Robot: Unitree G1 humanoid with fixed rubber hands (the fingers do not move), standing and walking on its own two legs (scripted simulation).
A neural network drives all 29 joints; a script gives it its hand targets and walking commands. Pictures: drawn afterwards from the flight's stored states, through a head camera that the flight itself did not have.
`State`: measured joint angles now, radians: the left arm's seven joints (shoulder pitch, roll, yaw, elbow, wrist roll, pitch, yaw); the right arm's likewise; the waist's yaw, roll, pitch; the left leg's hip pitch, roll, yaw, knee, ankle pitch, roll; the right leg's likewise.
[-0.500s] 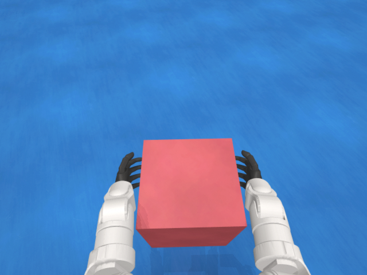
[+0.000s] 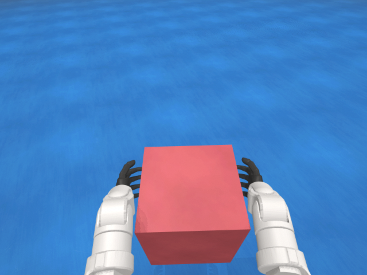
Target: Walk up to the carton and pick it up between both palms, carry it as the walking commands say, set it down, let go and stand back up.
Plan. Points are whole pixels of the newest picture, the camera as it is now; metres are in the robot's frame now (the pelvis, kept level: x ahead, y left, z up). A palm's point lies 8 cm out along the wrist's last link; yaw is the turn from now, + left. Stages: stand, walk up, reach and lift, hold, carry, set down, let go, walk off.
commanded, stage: reach and lift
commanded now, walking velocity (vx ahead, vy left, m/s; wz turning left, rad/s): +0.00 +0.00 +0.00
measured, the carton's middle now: (189, 207) +0.29 +0.00 -0.03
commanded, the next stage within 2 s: hold in 0.98 s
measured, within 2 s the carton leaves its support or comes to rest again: neither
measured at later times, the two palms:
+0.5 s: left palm (121, 194) +0.29 +0.15 +0.05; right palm (253, 189) +0.29 -0.15 +0.05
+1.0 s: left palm (122, 197) +0.28 +0.15 +0.05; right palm (255, 191) +0.28 -0.15 +0.05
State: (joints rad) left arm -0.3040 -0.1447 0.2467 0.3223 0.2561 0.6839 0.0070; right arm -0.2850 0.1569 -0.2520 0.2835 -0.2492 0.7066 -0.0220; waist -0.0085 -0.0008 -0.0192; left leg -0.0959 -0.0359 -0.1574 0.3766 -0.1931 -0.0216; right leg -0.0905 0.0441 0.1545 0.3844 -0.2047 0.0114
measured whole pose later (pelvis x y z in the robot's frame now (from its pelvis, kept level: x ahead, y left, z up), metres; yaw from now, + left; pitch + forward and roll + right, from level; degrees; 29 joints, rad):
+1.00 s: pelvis +0.00 +0.00 +0.00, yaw +0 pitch -7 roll +0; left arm -0.24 -0.15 0.20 0.23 0.26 0.76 0.01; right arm -0.24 0.15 -0.21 0.23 -0.26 0.77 0.00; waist 0.00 0.00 -0.01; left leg -0.05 -0.03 -0.15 0.36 -0.19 -0.02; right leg -0.04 0.04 0.14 0.36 -0.20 0.01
